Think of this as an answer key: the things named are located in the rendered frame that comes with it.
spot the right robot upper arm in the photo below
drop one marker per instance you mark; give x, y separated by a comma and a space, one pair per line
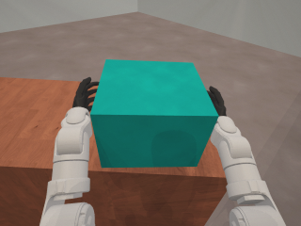
255, 215

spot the right robot hand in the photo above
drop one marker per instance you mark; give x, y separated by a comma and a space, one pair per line
217, 101

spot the left robot hand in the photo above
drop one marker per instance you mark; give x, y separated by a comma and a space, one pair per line
81, 95

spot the carton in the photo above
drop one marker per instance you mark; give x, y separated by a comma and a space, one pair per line
151, 114

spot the left robot forearm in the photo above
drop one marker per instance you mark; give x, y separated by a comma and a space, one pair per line
71, 155

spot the left robot upper arm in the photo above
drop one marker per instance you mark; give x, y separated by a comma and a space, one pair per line
69, 214

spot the right robot forearm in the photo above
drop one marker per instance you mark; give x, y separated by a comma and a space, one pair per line
244, 183

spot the pedestal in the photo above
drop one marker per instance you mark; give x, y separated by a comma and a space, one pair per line
31, 112

